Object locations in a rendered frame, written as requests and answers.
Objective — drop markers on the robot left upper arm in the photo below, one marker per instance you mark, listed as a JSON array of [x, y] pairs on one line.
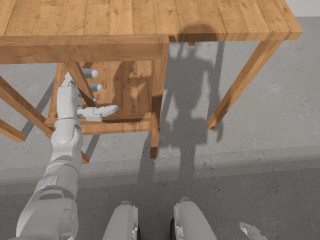
[[49, 219]]

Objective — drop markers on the robot left forearm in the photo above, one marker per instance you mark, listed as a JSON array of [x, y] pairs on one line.
[[62, 172]]

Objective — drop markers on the left robot thigh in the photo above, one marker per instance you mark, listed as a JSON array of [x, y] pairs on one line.
[[123, 222]]

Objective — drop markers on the robot thigh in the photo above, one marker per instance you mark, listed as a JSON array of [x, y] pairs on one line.
[[123, 222], [189, 218]]

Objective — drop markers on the right robot hand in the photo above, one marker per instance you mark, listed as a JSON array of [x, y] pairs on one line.
[[251, 231]]

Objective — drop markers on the left robot hand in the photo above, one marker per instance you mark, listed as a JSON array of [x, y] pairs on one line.
[[69, 97]]

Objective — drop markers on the right robot thigh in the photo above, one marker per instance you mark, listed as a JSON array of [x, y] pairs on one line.
[[189, 218]]

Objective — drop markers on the chair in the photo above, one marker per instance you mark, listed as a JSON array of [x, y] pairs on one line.
[[131, 70]]

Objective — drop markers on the table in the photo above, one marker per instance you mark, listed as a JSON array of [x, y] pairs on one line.
[[269, 21]]

